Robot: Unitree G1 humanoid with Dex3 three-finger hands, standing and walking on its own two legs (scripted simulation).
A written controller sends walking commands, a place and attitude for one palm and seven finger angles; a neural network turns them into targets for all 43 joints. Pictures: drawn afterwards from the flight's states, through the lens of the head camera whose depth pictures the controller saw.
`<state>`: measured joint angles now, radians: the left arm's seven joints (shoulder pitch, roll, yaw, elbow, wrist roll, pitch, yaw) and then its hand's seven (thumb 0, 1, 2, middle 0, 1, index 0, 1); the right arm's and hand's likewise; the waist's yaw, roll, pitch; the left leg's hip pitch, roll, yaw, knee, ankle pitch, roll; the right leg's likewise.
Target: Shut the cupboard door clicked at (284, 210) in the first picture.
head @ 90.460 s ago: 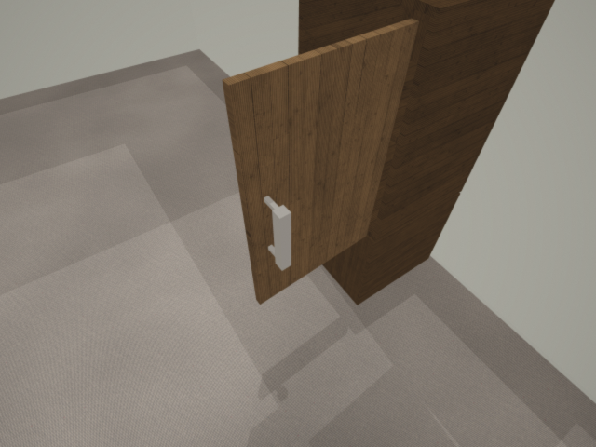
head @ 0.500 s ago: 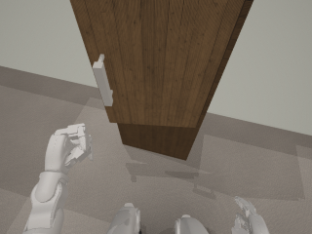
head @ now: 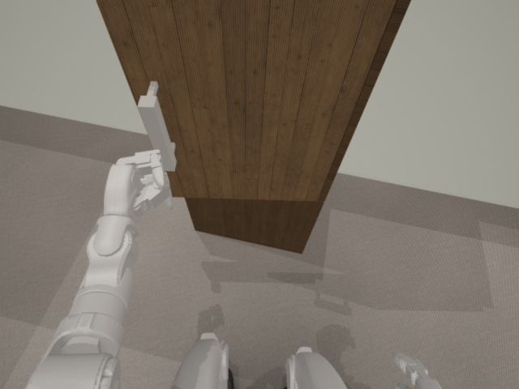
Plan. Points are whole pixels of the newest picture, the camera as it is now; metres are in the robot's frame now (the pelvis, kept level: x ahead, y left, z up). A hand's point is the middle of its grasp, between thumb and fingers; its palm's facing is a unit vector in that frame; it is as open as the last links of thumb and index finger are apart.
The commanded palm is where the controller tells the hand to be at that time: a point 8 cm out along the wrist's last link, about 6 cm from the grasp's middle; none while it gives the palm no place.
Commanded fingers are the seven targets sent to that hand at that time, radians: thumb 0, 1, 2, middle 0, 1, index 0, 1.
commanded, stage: bring the fist close to the handle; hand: left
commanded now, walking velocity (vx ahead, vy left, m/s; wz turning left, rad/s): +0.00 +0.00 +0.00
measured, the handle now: (161, 129) +0.54 +0.18 +0.04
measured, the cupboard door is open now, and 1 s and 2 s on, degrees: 12 9 0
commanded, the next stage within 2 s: push the door shut along its arc in 0.40 s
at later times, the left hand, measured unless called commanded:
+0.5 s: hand (168, 189) +0.40 +0.15 +0.05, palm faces +0.01 -1.00 -0.04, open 3.1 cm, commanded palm +0.38 +0.20 +0.04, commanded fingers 0.00 0.90 0.90 -1.30 -1.50 -1.30 -1.50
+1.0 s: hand (175, 155) +0.48 +0.15 +0.04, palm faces -0.12 -0.99 -0.02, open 3.0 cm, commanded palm +0.46 +0.19 +0.04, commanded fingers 0.00 0.90 0.90 -1.30 -1.50 -1.30 -1.50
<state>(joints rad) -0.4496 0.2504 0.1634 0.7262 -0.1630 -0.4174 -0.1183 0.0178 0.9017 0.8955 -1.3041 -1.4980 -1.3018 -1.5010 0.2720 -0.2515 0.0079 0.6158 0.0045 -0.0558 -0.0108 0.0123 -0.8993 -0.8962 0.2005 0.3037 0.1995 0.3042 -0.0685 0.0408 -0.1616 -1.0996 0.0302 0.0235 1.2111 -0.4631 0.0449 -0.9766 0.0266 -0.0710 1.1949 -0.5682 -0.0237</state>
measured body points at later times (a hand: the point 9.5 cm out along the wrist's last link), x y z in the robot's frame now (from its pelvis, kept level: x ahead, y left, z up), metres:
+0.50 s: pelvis +0.00 -0.01 +0.00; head +0.09 +0.00 +0.44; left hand +0.39 +0.20 +0.05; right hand +0.10 -0.27 -0.11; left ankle +0.06 +0.09 -0.63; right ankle +0.00 -0.11 -0.63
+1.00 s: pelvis +0.00 +0.00 -0.02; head +0.12 +0.01 +0.42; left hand +0.48 +0.20 +0.04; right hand +0.04 -0.27 -0.13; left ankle +0.06 +0.09 -0.63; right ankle +0.00 -0.11 -0.63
